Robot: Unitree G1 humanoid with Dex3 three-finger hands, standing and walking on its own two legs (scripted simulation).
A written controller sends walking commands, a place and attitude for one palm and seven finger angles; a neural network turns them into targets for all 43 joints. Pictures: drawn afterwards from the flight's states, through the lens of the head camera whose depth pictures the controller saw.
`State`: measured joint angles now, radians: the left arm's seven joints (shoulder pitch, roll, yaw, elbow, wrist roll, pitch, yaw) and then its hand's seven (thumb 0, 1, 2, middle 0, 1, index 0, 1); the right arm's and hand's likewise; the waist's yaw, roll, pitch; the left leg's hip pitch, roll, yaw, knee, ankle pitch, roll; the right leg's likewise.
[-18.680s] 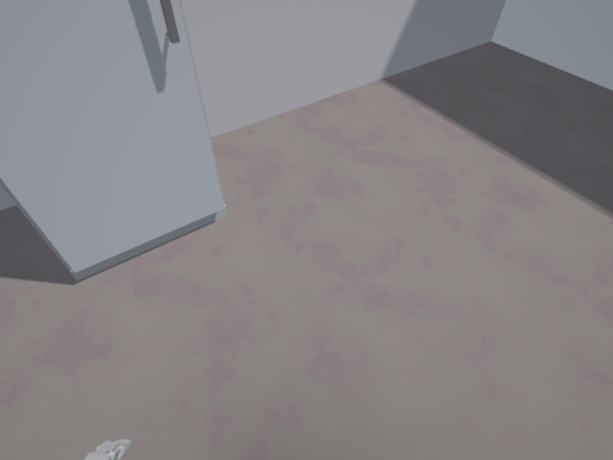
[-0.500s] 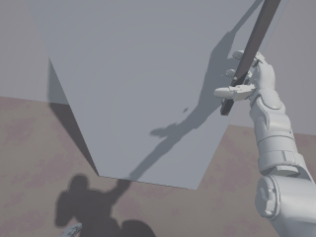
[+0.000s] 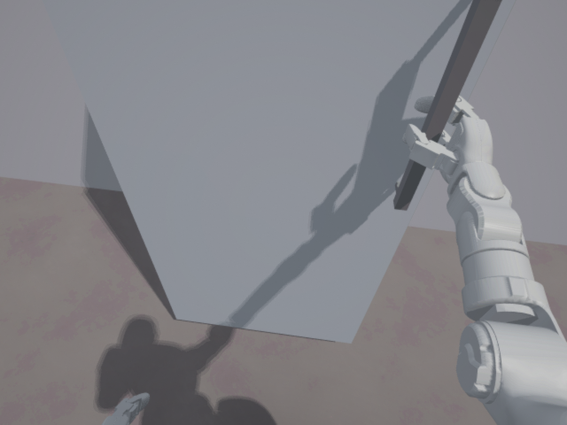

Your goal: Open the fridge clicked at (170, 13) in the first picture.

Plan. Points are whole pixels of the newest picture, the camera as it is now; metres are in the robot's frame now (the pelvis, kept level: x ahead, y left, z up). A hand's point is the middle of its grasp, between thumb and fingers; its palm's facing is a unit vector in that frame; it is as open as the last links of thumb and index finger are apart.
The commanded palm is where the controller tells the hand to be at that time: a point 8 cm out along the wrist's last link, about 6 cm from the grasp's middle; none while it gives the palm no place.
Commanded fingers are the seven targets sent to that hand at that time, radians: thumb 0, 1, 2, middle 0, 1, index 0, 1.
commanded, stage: grip the handle and tug to test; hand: right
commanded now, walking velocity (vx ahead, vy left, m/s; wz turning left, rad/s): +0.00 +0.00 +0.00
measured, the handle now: (431, 118) +0.51 -0.16 +0.21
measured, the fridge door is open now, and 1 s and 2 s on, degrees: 0 1 22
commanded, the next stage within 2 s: pull the door a little, standing still in 0.78 s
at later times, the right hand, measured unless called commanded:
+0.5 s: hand (418, 144) +0.45 -0.13 +0.20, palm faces +0.06 +1.00 +0.01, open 5.7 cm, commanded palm +0.41 -0.18 +0.20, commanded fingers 0.00 -0.90 -0.90 0.45 1.40 0.45 1.40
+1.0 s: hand (418, 148) +0.44 -0.13 +0.20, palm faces +0.06 +1.00 +0.01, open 5.8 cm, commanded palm +0.40 -0.18 +0.20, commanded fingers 0.00 -0.90 -0.90 0.45 1.40 0.45 1.40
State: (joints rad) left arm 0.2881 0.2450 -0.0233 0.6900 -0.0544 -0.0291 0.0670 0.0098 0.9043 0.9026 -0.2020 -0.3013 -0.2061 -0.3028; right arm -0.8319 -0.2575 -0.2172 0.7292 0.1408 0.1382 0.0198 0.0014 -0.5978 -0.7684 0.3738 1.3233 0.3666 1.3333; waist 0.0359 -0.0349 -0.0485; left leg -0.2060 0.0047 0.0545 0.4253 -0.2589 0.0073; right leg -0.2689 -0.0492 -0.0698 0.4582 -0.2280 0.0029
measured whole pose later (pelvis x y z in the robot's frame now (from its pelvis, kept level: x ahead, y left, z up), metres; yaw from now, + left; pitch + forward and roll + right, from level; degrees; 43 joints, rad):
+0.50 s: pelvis +0.01 +0.00 +0.00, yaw +0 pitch +2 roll +0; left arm 0.29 0.25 -0.02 0.68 -0.05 -0.01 0.06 0.01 0.90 0.90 -0.20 -0.30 -0.21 -0.30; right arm -0.79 -0.26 -0.22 0.68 0.15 0.15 0.02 0.00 -0.72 -0.82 0.35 1.38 0.36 1.37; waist 0.04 -0.04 -0.05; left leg -0.19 0.00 0.05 0.42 -0.26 0.01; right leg -0.25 -0.05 -0.08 0.45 -0.23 0.01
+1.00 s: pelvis +0.04 +0.00 +0.00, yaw +0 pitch +2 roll +0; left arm 0.21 0.24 -0.02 0.64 -0.05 0.04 0.05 0.01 0.90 0.90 -0.20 -0.30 -0.21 -0.30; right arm -0.58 -0.20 -0.19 0.28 0.16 0.34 0.00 0.00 -0.75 -0.78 0.32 1.38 0.32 1.37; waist 0.00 -0.04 -0.07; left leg -0.13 0.01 0.05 0.39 -0.29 0.01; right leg -0.18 -0.05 -0.08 0.42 -0.27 0.01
